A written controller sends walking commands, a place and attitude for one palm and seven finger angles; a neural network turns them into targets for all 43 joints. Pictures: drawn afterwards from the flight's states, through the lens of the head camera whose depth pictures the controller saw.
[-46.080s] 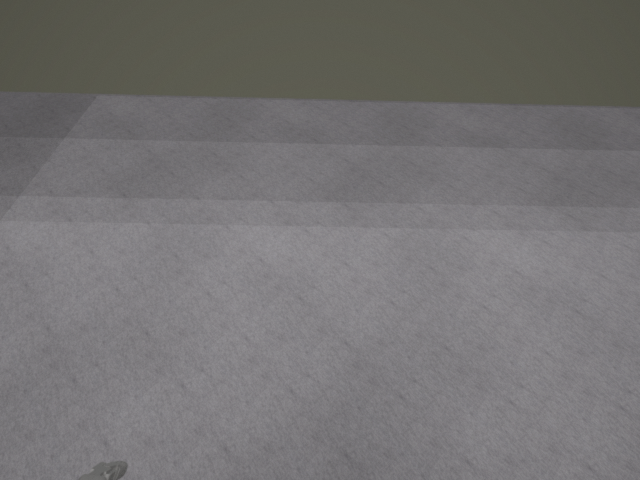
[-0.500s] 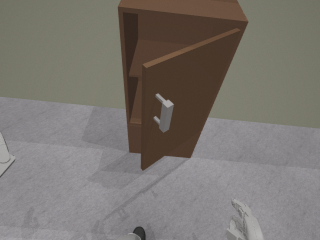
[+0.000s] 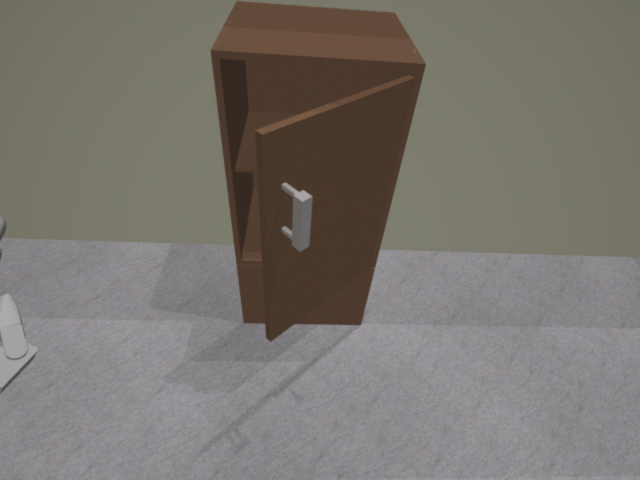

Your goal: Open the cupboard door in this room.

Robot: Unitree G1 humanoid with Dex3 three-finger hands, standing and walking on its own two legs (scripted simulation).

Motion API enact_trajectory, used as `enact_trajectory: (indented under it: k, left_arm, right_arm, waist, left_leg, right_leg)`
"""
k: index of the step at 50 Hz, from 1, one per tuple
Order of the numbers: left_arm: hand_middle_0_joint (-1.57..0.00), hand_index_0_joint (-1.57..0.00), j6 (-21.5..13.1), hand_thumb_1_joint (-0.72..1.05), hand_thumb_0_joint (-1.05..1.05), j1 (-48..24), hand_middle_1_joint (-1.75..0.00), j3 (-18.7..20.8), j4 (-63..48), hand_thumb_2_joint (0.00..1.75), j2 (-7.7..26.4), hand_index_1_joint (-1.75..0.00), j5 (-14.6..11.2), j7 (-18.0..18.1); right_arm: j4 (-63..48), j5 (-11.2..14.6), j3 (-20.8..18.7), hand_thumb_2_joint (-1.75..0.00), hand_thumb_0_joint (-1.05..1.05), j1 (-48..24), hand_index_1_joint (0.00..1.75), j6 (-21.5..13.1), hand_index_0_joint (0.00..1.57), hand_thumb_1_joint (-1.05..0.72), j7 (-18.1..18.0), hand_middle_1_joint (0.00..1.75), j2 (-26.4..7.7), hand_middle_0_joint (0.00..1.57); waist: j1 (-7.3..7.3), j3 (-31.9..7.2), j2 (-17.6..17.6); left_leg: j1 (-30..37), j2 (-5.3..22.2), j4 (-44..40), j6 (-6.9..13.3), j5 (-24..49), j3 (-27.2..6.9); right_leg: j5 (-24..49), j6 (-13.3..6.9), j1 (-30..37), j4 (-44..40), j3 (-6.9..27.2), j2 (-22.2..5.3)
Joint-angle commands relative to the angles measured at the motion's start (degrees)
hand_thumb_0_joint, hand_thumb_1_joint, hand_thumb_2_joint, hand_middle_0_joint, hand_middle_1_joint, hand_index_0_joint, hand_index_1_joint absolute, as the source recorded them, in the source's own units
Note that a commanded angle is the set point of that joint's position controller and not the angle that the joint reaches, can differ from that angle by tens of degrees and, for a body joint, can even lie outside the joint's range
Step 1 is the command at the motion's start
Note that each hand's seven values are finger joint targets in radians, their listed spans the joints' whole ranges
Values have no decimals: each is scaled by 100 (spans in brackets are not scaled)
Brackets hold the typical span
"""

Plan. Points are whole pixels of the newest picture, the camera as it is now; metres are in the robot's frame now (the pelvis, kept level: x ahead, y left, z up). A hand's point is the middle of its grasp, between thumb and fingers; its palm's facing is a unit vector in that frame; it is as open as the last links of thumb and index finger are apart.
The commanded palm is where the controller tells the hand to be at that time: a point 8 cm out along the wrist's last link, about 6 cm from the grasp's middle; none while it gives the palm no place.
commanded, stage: stop stepping back and stand still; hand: left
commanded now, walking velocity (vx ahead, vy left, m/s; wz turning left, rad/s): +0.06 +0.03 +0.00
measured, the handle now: (294, 216) +0.56 +0.09 +0.01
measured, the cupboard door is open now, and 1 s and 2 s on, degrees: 42 42 42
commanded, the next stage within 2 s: let the arm hang, fingers relaxed in 0.64 s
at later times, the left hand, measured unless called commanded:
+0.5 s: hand out of the picture +0.13 +0.29 +0.16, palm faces +0.52 -0.76 -0.40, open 7.4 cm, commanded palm +0.08 +0.32 +0.18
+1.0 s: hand out of the picture +0.07 +0.18 -0.15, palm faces +0.04 -0.98 -0.20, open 7.4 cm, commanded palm none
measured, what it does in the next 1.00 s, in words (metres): steps on the spot: left foot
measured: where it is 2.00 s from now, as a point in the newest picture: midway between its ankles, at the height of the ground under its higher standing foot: outside the picture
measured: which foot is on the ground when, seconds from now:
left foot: up 0.00-0.02, down 0.04-1.00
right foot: down 0.00-1.00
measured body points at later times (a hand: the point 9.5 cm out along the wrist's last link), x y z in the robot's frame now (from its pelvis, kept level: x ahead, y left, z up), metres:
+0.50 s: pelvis -0.05 +0.01 -0.01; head -0.06 +0.02 +0.44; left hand +0.10 +0.33 +0.18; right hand +0.11 -0.22 -0.09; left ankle -0.02 +0.12 -0.74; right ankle -0.05 -0.10 -0.74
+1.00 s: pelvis -0.03 +0.01 -0.01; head -0.02 -0.01 +0.44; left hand +0.06 +0.23 -0.14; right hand +0.06 -0.24 -0.15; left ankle -0.03 +0.13 -0.74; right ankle -0.03 -0.09 -0.74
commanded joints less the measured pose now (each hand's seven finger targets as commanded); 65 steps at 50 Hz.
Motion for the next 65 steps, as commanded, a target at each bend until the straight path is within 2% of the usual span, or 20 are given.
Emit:
enact_trajectory:
  k: [1, 3, 5, 8, 13, 15, 17, 18, 23, 26, 28, 33, 36, 37, 42, 45, 48, 51, 54, 65]
  left_arm:
    - [-20, -20, -242, 90, 0, -1329, -30, 238, -583, 90, 861, -30, 76, 168]
    - [-20, -20, -251, 90, 0, -1310, -30, 314, -915, 90, 976, -30, 74, 130]
    - [-20, -20, -294, 90, 0, -1157, -30, 423, -1367, 90, 1032, -30, 67, 75]
    - [-20, -20, -281, 90, 0, -833, -30, 528, -1395, 90, 993, -30, 6, 96]
    - [-20, -20, -124, 90, 0, -264, -30, 644, -966, 90, 876, -30, -15, 142]
    - [-20, -20, -65, 90, 0, -309, -30, 632, -819, 90, 888, -30, -43, 122]
    - [-20, -20, -12, 90, 0, -598, -30, 562, -830, 90, 983, -30, -80, 137]
    - [-20, -20, -53, 90, 0, -870, -30, 498, -745, 90, 934, -30, -60, 161]
    - [-20, -20, -122, 90, 0, -1460, -30, 216, -723, 90, 799, -30, 31, 186]
    - [-20, -20, -273, 90, 0, -1606, -30, 350, -1313, 90, 942, -30, 27, 206]
    - [-20, -20, -289, 90, 0, -1440, -30, 454, -1313, 90, 977, -30, 103, 188]
    - [-20, -20, -285, 90, 0, -362, -30, 590, -1252, 90, 929, -30, 56, 195]
    - [-20, -20, -294, 90, 0, -48, -30, 740, -732, 90, 961, -30, -44, 128]
    - [-20, -20, 714, 90, 0, -797, -30, -1809, 3508, 90, -84, -30, 476, -716]
    - [-20, -20, 1162, 90, 0, -1757, -30, -1950, 4709, 90, -283, -30, 355, -832]
    - [-20, -20, 1220, 90, 0, -2109, -30, -2084, 5807, 90, -288, -30, 322, -775]
    - [-20, -20, 1268, 90, 0, -2192, -30, -2217, 6875, 90, -419, -30, 234, -735]
    - [-20, -20, 1189, 90, 0, -2065, -30, -2272, 7799, 90, -430, -30, 205, -731]
    - [-20, -20, 1159, 90, 0, -1972, -30, -2221, 8225, 90, -659, -30, 209, -711]
    - [-20, -20, 1170, 90, 0, -1866, -30, -2364, 9184, 90, -760, -30, 179, -692]
  right_arm:
    - [-933, 23, -218, -90, 0, -1089, 30, -628, 20, -90, -127, 30, -613, 20]
    - [-1096, 57, -280, -90, 0, -1114, 30, -616, 20, -90, -86, 30, -727, 20]
    - [-1112, 23, -119, -90, 0, -1082, 30, -578, 20, -90, -11, 30, -506, 20]
    - [-1136, -29, -105, -90, 0, -1203, 30, -637, 20, -90, 54, 30, -479, 20]
    - [-1279, -16, -101, -90, 0, -1279, 30, -438, 20, -90, 98, 30, -437, 20]
    - [-1327, -40, -139, -90, 0, -1256, 30, -298, 20, -90, 79, 30, -388, 20]
    - [-1225, -37, -118, -90, 0, -1209, 30, -238, 20, -90, 78, 30, -308, 20]
    - [-1140, -26, -112, -90, 0, -1149, 30, -253, 20, -90, 87, 30, -336, 20]
    - [-1111, -33, -49, -90, 0, -1233, 30, -379, 20, -90, -59, 30, -368, 20]
    - [-1274, 9, -134, -90, 0, -1247, 30, -449, 20, -90, -61, 30, -584, 20]
    - [-1172, -65, -87, -90, 0, -1213, 30, -536, 20, -90, -1, 30, -372, 20]
    - [-1175, -4, -109, -90, 0, -1111, 30, -657, 20, -90, 125, 30, -475, 20]
    - [-1231, 3, -143, -90, 0, -1153, 30, -546, 20, -90, 160, 30, -453, 20]
    - [190, 29, -367, -90, 0, -1268, 30, -428, 20, -90, 614, 30, -1069, 20]
    - [128, -115, -224, -90, 0, -683, 30, 469, 20, -90, 561, 30, -670, 20]
    - [422, -196, -161, -90, 0, -729, 30, 638, 20, -90, 523, 30, -612, 20]
    - [899, -215, 2, -90, 0, -883, 30, 643, 20, -90, 494, 30, -546, 20]
    - [1302, -139, 52, -90, 0, -842, 30, 650, 20, -90, 413, 30, -429, 20]
    - [1631, -159, 17, -90, 0, -626, 30, 667, 20, -90, 378, 30, -221, 20]
    - [2286, -113, 17, -90, 0, -190, 30, 729, 20, -90, 347, 30, -79, 20]
  waist:
    - [-81, 205, 305]
    - [-56, -88, 260]
    - [-93, -264, 1215]
    - [-93, 102, 1388]
    - [-117, 320, 1298]
    - [-143, 435, 380]
    - [-135, 575, -837]
    - [-162, 529, -777]
    - [-191, 488, 107]
    - [-125, 297, 1569]
    - [-184, 489, 1855]
    - [-73, -6, 1315]
    - [-140, 95, 420]
    - [-336, 0, -23]
    - [-224, 307, -1480]
    - [-235, 356, -965]
    - [-67, 397, 983]
    - [-73, 302, 654]
    - [-113, 106, 1172]
    - [-166, 805, 247]
  left_leg:
    - [1425, 256, -1693, 260, 968, -134]
    - [1820, 530, -1415, 306, 2406, -340]
    - [1700, 672, -1892, 323, 2741, -793]
    - [996, 1229, -2757, 602, 460, -1397]
    - [-222, 779, -2714, 315, -2194, -665]
    - [-219, 245, -1443, 115, -1724, -171]
    - [-324, -50, 799, 24, -540, 90]
    - [-578, 36, 1320, 34, -573, -32]
    - [1384, 54, -1212, 189, -180, 273]
    - [1749, 1349, -2409, 729, -493, -1778]
    - [1011, 1664, -3208, 971, -1181, -2340]
    - [1014, 993, -1985, 507, 1446, -660]
    - [398, 310, -1289, 94, 432, -106]
    - [146, 386, 96, 59, 1121, -78]
    - [171, 140, -163, 151, -54, -99]
    - [821, 269, -919, 182, 1292, -274]
    - [751, 651, -1690, 318, 2323, -677]
    - [1062, 500, -1779, 154, 1690, -427]
    - [1283, 462, -1859, 133, 1294, -322]
    - [1371, 487, -2198, 151, 764, -287]
  right_leg:
    - [1604, -3, -510, -385, 627, -797]
    - [2461, 159, -395, -32, 460, -486]
    - [1282, 267, -401, 512, -164, -162]
    - [-384, 248, -454, 856, -209, -59]
    - [-584, 5, 324, 19, -383, 49]
    - [-1447, -342, -217, -774, 557, -316]
    - [-2065, -989, -880, -1753, 2466, -1591]
    - [-1413, -1117, -656, -1664, 2445, -1792]
    - [-925, -469, -1348, -777, 795, -1064]
    - [-285, 128, -1602, 958, -61, -182]
    - [-964, 177, -1452, 2144, -73, -183]
    - [283, 212, -103, 43, -412, -158]
    - [1434, -134, 91, -568, 741, -792]
    - [3406, -398, -422, 205, 839, -1582]
    - [2393, -552, -612, -19, 341, -1346]
    - [2619, -286, -571, 111, 206, -1132]
    - [1383, 33, -134, 201, -23, -674]
    - [1494, -72, 78, -353, 162, -771]
    - [1461, -139, 167, -594, 150, -817]
    - [595, -124, -307, -1076, 95, -769]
